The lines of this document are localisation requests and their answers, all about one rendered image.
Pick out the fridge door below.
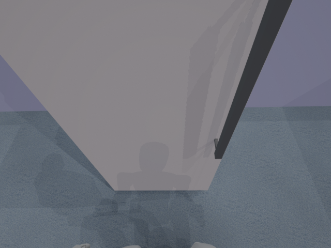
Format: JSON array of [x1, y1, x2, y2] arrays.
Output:
[[0, 0, 293, 191]]

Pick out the handle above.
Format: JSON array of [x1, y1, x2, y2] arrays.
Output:
[[214, 0, 292, 159]]

